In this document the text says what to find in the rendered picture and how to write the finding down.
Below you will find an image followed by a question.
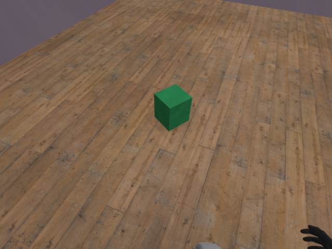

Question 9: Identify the carton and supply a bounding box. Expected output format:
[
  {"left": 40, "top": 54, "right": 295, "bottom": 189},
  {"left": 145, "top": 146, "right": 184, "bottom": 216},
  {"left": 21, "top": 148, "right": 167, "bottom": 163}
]
[{"left": 154, "top": 84, "right": 192, "bottom": 131}]

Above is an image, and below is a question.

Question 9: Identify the right robot hand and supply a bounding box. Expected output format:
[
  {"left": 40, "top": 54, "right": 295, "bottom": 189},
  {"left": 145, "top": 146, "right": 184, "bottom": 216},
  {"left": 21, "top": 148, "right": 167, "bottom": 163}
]
[{"left": 300, "top": 225, "right": 332, "bottom": 249}]

